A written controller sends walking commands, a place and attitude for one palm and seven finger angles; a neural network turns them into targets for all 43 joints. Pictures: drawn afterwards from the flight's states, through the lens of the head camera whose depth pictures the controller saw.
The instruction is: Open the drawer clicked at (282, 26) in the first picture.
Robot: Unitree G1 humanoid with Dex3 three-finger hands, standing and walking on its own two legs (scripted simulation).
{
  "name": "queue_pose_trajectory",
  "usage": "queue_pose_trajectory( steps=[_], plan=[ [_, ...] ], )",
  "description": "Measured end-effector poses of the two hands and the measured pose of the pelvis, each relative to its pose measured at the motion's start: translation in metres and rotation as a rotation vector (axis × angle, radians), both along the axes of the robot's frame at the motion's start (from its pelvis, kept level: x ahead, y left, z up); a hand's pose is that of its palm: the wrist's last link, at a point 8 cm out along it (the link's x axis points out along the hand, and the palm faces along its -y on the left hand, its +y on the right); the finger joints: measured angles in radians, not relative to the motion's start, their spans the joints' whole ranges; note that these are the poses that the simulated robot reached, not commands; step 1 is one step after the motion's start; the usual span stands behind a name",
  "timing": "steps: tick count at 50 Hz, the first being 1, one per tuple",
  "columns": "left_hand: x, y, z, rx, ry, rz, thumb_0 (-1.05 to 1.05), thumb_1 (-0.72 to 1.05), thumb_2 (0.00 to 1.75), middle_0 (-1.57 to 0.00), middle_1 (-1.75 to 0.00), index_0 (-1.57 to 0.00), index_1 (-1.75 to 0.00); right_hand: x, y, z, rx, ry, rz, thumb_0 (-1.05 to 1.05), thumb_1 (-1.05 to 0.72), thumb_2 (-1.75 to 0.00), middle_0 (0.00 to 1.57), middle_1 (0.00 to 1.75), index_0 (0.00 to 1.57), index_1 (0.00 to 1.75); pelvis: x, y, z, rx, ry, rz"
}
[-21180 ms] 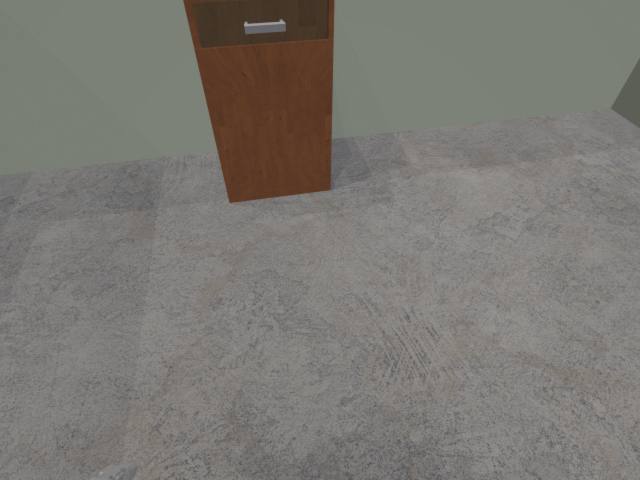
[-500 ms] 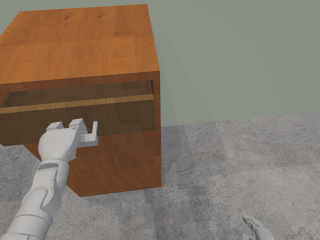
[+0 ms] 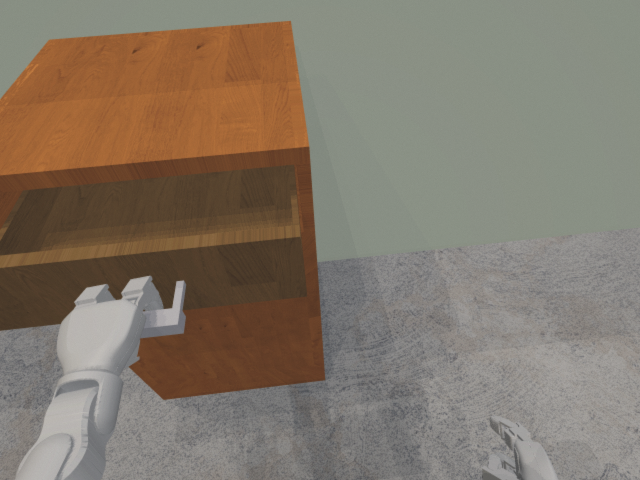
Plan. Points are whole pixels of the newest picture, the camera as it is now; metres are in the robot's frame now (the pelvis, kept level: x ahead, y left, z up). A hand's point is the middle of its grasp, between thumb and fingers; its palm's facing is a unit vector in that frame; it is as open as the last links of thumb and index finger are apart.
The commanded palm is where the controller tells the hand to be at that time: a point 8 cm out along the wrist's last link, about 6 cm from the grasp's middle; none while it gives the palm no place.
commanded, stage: pull the drawer open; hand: left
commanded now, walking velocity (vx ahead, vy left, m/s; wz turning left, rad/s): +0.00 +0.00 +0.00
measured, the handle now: (129, 310) +0.31 +0.28 +0.04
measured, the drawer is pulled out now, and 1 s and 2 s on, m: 0.13 0.26 0.30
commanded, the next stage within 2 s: open the thumb to release the handle in 1.66 s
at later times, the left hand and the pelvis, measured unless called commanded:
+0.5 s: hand (114, 403) +0.20 +0.26 +0.02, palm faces +0.01 -0.08 -1.00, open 5.7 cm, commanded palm +0.16 +0.26 +0.08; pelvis +0.00 -0.01 +0.00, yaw +0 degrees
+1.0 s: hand (102, 456) +0.15 +0.25 +0.02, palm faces -0.01 -0.10 -1.00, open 5.7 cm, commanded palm +0.10 +0.24 +0.08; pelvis -0.01 +0.00 -0.01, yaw +0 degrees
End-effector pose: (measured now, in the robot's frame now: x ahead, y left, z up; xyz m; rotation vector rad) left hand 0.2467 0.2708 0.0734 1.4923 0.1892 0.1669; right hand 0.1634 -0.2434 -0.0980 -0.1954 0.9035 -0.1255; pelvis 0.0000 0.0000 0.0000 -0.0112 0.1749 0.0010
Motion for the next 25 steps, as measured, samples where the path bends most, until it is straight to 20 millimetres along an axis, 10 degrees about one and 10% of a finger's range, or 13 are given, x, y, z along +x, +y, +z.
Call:
queue_pose_trajectory(
  steps=[25],
  plan=[
    [-0.066, -0.012, 0.000, -0.011, -0.010, 0.019, 0.02, 0.68, 0.79, -0.40, -1.35, -0.42, -1.35, 0.028, 0.010, 0.010, 0.020, -0.095, 0.079, 0.02, -0.91, -0.90, 0.20, 0.30, 0.20, 0.30, -0.005, -0.006, -0.002, 0.007, -0.028, 0.000]
  ],
)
